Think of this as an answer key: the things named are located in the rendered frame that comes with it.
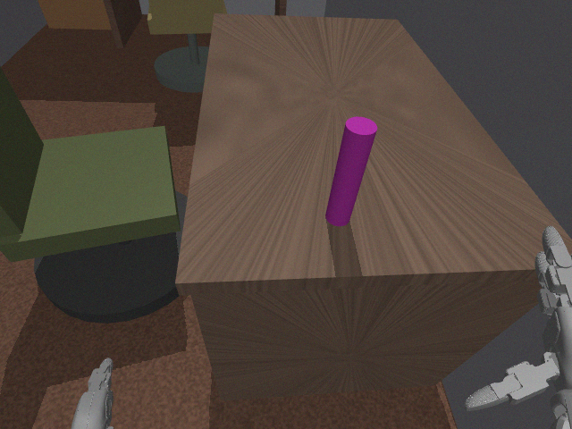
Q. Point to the right robot arm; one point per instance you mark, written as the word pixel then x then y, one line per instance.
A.
pixel 561 406

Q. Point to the office chair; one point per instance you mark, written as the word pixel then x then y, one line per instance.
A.
pixel 183 69
pixel 98 212

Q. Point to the left robot hand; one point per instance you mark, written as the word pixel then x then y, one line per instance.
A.
pixel 94 410

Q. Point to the right robot hand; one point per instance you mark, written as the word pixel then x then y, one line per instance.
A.
pixel 523 381

